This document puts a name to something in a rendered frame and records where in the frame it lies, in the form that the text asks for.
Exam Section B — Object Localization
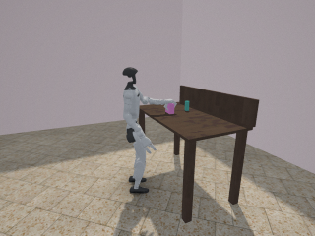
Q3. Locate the table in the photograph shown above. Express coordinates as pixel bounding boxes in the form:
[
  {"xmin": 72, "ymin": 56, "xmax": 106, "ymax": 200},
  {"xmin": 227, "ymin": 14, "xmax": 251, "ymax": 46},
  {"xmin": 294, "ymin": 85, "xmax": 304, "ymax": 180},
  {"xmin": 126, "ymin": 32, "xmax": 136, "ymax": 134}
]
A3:
[{"xmin": 138, "ymin": 85, "xmax": 260, "ymax": 224}]

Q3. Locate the sponge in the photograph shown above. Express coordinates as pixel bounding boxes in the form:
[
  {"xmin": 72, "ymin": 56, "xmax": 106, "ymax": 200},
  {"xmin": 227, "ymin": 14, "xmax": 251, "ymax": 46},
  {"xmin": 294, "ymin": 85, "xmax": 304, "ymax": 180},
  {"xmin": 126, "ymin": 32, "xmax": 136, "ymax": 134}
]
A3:
[{"xmin": 165, "ymin": 103, "xmax": 175, "ymax": 114}]

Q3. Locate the right robot upper arm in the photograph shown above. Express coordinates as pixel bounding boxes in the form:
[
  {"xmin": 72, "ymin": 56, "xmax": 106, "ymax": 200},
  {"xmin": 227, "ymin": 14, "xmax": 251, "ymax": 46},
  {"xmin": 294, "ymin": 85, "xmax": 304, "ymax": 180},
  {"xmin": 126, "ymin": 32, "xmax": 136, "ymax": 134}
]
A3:
[{"xmin": 123, "ymin": 90, "xmax": 134, "ymax": 120}]

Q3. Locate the right robot forearm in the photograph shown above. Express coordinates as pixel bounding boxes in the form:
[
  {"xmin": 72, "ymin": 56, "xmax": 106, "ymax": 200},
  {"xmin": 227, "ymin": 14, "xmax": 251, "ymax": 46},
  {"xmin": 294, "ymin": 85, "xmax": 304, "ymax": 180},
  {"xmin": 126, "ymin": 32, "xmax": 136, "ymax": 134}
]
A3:
[{"xmin": 124, "ymin": 114, "xmax": 145, "ymax": 139}]

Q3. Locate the robot left hand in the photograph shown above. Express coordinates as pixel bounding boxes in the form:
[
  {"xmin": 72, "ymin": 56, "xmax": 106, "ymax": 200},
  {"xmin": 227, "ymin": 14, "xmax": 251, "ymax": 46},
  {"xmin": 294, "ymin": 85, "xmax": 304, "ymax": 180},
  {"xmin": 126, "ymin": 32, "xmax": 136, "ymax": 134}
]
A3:
[{"xmin": 164, "ymin": 99, "xmax": 177, "ymax": 111}]

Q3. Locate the left robot foot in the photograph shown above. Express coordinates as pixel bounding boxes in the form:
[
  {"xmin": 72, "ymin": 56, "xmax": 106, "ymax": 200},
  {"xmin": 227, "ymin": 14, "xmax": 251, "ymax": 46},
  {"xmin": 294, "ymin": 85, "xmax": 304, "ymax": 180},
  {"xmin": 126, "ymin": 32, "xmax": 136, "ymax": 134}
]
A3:
[{"xmin": 128, "ymin": 176, "xmax": 147, "ymax": 183}]

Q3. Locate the robot right hand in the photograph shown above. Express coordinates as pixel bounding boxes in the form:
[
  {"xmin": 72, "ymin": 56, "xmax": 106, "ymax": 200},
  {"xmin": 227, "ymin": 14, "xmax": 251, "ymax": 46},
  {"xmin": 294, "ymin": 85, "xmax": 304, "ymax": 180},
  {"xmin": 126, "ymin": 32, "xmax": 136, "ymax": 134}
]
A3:
[{"xmin": 141, "ymin": 136, "xmax": 157, "ymax": 154}]

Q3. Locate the left robot upper arm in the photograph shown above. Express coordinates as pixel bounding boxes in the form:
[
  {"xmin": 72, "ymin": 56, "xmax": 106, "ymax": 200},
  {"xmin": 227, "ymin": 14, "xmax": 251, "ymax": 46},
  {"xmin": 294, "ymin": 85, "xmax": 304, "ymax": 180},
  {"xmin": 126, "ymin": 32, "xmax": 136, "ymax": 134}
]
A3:
[{"xmin": 133, "ymin": 85, "xmax": 149, "ymax": 105}]

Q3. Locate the left robot forearm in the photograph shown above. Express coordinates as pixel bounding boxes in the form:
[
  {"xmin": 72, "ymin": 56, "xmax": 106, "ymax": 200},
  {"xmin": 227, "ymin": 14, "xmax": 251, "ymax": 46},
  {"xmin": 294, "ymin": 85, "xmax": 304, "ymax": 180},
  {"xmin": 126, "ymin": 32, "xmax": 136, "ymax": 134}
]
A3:
[{"xmin": 148, "ymin": 97, "xmax": 166, "ymax": 105}]

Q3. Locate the right robot shin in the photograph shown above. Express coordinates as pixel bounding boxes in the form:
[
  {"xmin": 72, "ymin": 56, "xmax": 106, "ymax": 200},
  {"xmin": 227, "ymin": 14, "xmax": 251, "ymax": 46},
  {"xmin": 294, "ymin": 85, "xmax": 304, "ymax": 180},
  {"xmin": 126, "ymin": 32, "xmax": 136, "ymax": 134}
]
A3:
[{"xmin": 134, "ymin": 161, "xmax": 147, "ymax": 189}]

